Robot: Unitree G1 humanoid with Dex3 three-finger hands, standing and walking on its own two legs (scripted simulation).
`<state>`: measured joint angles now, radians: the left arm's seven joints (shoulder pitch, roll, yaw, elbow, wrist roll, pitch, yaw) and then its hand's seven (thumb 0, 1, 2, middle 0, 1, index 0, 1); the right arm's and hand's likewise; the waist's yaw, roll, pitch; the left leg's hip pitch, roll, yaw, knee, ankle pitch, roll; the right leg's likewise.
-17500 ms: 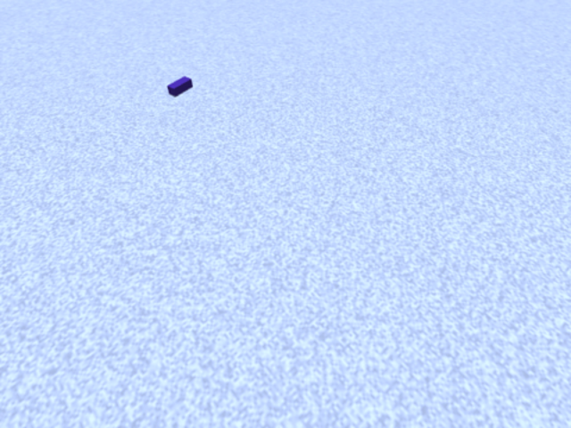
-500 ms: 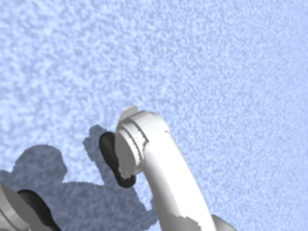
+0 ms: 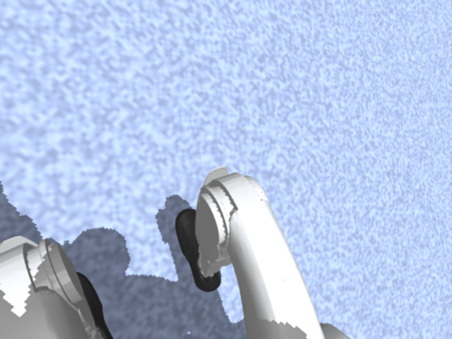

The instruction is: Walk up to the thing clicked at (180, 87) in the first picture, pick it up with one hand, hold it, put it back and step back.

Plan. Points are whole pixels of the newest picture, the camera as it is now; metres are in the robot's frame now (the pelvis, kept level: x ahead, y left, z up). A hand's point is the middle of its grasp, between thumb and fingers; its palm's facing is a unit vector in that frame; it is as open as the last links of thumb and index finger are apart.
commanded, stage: settle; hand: left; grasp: from above
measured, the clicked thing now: out of the picture +0.49 +0.36 -0.28
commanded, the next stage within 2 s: lift in 0.24 s
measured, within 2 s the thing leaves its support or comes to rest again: neither
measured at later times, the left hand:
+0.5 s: hand out of the picture +0.47 +0.33 -0.16, palm faces -0.22 -0.36 -0.91, open 9.7 cm
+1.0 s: hand out of the picture +0.40 +0.33 -0.02, palm faces -0.23 -0.34 -0.91, open 9.3 cm
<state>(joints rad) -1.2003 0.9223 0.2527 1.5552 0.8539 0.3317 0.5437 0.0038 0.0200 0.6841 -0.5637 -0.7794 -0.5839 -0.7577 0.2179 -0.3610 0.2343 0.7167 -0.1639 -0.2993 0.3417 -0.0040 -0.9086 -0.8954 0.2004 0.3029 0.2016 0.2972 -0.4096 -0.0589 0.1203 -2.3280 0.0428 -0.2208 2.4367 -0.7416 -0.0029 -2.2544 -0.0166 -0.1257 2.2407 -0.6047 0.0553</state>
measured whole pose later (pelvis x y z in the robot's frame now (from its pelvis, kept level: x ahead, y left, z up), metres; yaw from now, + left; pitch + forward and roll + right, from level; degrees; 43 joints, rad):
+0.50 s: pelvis +0.00 -0.01 +0.00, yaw +5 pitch +36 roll -8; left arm -1.21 0.77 0.26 1.57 0.87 0.35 0.47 0.01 0.03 0.57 -0.62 -0.74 -0.65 -0.71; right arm 0.21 -0.35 0.12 0.79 -0.15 -0.29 0.28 0.00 -0.90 -0.89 0.20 0.30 0.20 0.30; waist -0.35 0.03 0.02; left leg -2.31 0.04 -0.14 2.40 -0.72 -0.01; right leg -2.28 -0.03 -0.06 2.27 -0.61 0.04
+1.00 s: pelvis +0.00 -0.01 +0.08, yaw +9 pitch +35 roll -4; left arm -0.89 0.49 0.12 1.23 0.80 0.43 0.32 0.02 0.12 0.38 -0.73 -0.53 -0.76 -0.49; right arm 0.18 -0.31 -0.02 0.81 -0.05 -0.17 0.17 0.00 -0.91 -0.90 0.20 0.30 0.20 0.30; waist -0.18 0.09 -0.19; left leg -2.05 0.04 -0.07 2.12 -0.69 -0.01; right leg -2.06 -0.05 -0.02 2.05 -0.61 0.02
